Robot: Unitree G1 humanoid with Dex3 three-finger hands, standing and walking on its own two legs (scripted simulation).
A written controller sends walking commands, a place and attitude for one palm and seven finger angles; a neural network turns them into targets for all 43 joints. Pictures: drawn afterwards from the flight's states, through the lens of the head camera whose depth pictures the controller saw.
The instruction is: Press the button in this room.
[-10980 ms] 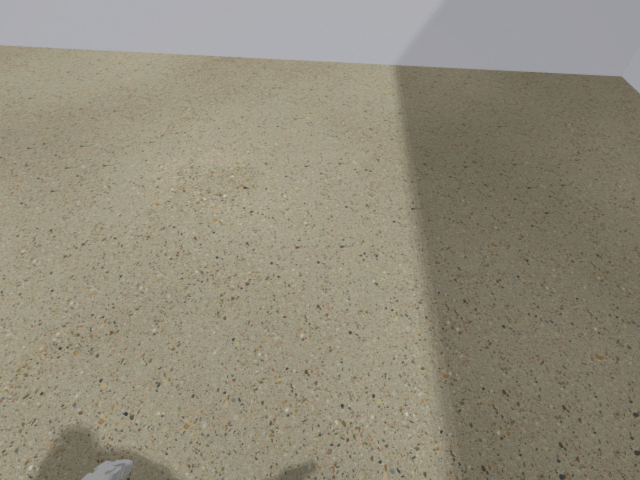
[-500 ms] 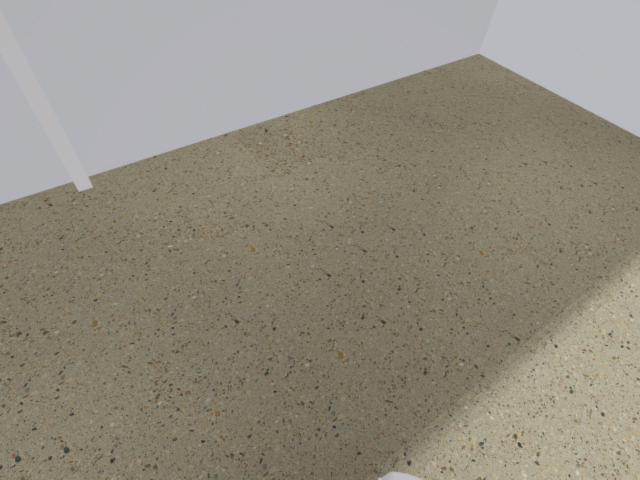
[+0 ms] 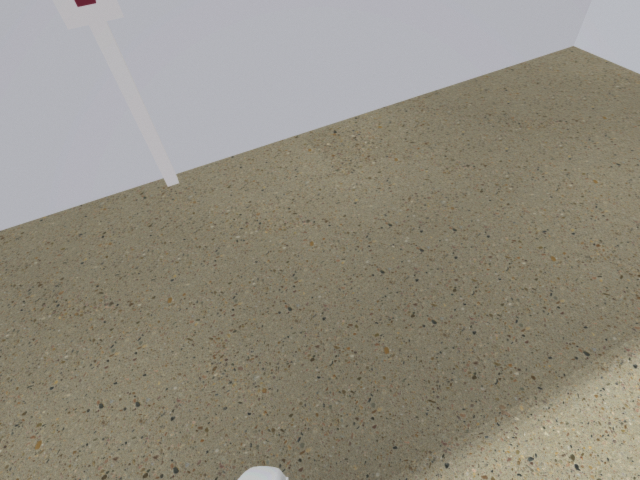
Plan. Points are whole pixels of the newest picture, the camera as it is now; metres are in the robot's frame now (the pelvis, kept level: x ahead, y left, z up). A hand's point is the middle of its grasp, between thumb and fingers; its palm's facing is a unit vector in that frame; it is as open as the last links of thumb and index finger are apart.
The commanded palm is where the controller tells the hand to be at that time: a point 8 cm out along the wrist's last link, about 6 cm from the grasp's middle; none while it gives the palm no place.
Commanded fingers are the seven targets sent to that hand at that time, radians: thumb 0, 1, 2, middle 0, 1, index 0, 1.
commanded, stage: stand and wait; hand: left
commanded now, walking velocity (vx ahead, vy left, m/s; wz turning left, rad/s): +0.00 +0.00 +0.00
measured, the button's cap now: out of the picture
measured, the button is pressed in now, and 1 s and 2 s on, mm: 0 0 0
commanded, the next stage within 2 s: turn or walk to find it in 0.04 s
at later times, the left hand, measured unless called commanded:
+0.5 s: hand out of the picture -0.03 +0.25 -0.17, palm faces +0.21 -0.94 -0.25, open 7.3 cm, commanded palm none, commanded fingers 0.00 0.90 0.90 -0.20 -0.30 -0.20 -0.30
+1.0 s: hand out of the picture -0.09 +0.17 -0.16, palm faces +0.43 -0.88 -0.22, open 7.3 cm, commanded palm none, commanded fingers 0.00 0.90 0.90 -0.20 -0.30 -0.20 -0.30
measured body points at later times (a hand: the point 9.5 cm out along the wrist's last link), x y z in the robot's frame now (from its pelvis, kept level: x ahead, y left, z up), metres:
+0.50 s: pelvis -0.05 +0.04 +0.00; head -0.03 +0.05 +0.45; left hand -0.05 +0.30 -0.15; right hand +0.06 -0.19 -0.15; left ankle -0.05 +0.15 -0.74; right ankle -0.04 -0.10 -0.68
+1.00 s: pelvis -0.03 +0.01 +0.00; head +0.01 +0.01 +0.45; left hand -0.12 +0.22 -0.15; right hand +0.10 -0.21 -0.16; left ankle -0.07 +0.16 -0.68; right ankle -0.04 -0.10 -0.74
